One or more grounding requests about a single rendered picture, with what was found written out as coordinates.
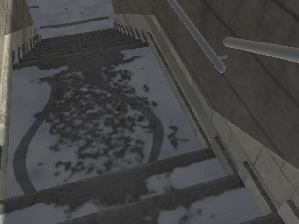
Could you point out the stairs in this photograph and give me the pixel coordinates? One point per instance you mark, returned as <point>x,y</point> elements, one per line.
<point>189,188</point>
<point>77,43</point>

